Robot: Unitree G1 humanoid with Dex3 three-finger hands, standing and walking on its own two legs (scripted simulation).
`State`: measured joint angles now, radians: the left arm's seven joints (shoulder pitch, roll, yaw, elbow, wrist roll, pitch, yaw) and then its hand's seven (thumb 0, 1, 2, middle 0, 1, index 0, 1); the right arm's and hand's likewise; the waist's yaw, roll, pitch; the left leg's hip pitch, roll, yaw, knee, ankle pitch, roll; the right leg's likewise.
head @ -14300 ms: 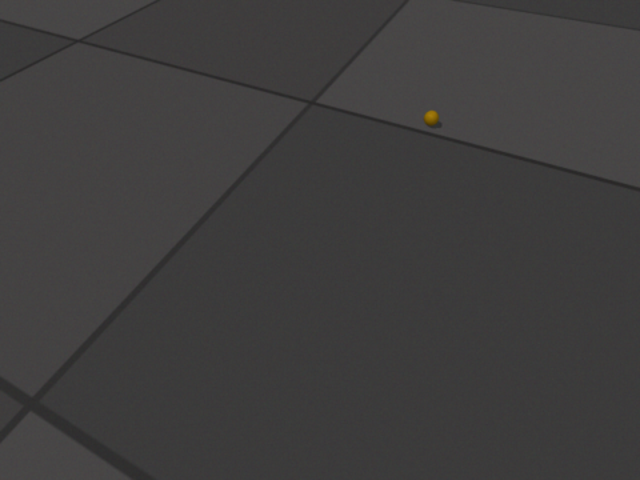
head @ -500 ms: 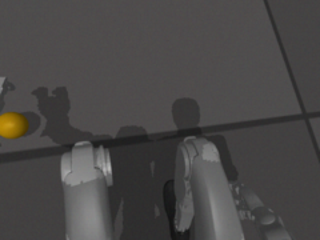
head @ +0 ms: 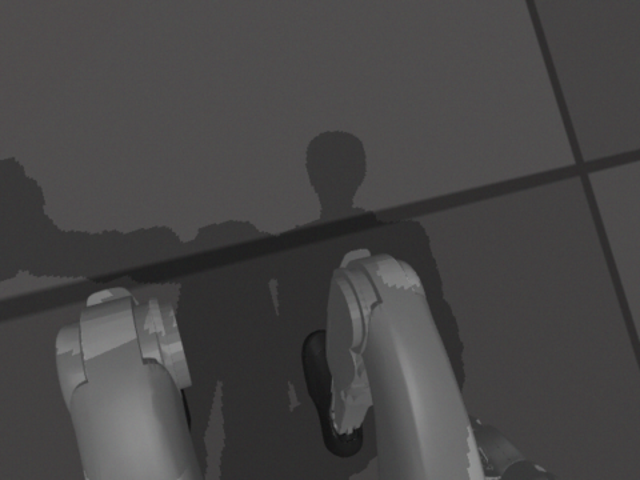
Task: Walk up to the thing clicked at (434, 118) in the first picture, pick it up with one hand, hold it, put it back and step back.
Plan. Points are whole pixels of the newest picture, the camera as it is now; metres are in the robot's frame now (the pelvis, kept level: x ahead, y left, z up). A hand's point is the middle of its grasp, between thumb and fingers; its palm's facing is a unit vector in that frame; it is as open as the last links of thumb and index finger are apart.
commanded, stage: rest palm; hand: left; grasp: from above
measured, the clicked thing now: out of the picture +0.38 +0.41 -0.26
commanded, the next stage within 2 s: close in 1.42 s
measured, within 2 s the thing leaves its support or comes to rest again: neither
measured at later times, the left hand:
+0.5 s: hand out of the picture +0.37 +0.41 -0.22, palm faces -0.42 -0.16 -0.89, open 14.0 cm
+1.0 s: hand out of the picture +0.36 +0.39 -0.24, palm faces -0.40 -0.18 -0.90, open 14.0 cm
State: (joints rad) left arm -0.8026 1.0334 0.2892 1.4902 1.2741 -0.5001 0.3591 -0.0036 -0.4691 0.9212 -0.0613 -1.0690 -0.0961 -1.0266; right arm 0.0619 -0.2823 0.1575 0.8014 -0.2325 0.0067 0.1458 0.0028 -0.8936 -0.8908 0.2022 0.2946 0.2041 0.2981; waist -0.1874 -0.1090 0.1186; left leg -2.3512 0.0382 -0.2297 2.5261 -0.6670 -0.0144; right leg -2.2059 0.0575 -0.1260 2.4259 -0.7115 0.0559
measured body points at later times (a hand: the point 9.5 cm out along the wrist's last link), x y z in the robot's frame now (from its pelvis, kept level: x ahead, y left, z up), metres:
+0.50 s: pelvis +0.00 +0.01 -0.02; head +0.23 +0.14 +0.34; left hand +0.39 +0.42 -0.17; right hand +0.14 -0.25 -0.10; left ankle +0.08 +0.13 -0.27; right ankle +0.10 -0.12 -0.27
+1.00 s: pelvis +0.00 +0.01 -0.02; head +0.23 +0.15 +0.34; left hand +0.38 +0.40 -0.18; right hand +0.12 -0.27 -0.09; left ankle +0.08 +0.13 -0.27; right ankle +0.10 -0.12 -0.27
